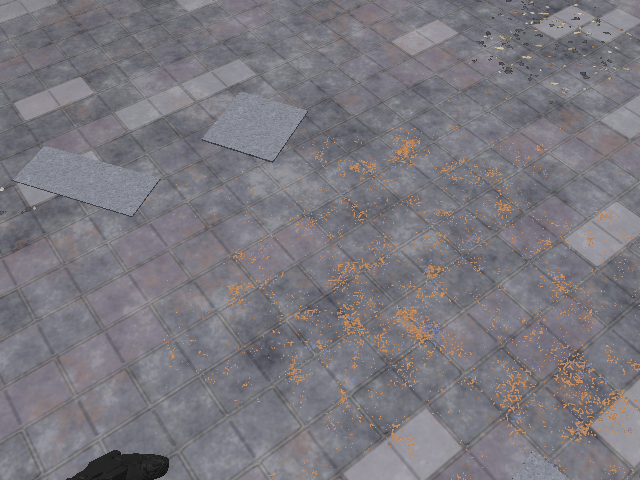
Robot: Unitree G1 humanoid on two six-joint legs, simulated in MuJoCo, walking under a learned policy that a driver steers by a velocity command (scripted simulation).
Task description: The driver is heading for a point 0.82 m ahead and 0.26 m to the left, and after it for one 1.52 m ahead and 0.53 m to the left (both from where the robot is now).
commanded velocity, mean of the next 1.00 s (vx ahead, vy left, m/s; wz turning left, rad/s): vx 1.00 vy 0.00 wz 0.79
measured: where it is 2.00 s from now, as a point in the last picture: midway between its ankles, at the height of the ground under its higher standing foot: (48, 119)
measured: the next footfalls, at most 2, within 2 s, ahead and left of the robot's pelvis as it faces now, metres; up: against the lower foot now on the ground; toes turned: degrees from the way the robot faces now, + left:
left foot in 0.38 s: +0.56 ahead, +0.11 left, +0.00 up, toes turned +21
right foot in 0.80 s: +1.01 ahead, +0.12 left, +0.00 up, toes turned +43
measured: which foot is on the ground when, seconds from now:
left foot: up 0.00-0.36, down 0.38-0.80, up 0.82-1.00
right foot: down 0.00-0.38, up 0.40-0.78, down 0.80-1.00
